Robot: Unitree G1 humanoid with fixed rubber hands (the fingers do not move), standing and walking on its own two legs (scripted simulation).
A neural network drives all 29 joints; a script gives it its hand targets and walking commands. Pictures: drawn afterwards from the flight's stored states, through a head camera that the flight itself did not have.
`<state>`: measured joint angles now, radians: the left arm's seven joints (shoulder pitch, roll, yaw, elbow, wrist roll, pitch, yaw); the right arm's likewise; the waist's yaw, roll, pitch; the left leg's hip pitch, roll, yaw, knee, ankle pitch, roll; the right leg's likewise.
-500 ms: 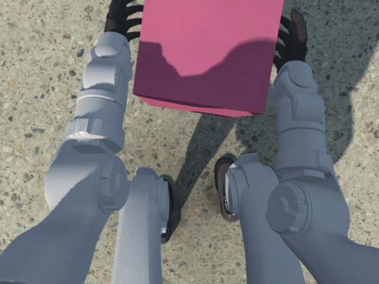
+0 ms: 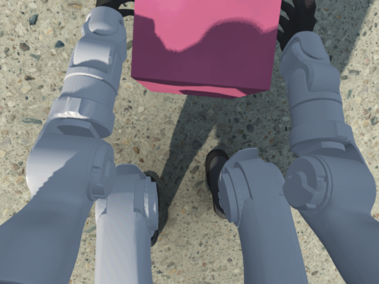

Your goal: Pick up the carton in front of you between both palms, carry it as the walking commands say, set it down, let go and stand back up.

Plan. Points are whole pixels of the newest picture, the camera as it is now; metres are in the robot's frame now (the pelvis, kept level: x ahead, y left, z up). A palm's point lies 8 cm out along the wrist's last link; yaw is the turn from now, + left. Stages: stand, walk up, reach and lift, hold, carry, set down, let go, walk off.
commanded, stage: set down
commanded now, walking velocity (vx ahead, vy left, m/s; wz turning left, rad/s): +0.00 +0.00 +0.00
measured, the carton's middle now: (200, 39) +0.53 -0.06 -0.24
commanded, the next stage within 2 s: none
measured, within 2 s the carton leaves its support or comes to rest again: rests again in 0.70 s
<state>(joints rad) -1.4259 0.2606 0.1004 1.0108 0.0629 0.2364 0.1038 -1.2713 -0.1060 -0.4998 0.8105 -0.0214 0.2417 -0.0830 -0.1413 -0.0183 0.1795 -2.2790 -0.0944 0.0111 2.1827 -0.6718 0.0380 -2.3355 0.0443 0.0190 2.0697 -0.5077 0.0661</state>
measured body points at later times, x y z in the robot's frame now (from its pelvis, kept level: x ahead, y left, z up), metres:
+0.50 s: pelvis -0.01 +0.00 -0.01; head +0.36 +0.03 +0.25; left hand +0.57 +0.09 -0.19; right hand +0.51 -0.22 -0.17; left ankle +0.07 +0.10 -0.35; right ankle +0.12 -0.13 -0.35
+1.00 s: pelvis -0.01 +0.00 -0.01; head +0.36 +0.03 +0.23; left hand +0.56 +0.11 -0.21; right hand +0.50 -0.23 -0.19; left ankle +0.07 +0.10 -0.35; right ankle +0.12 -0.13 -0.35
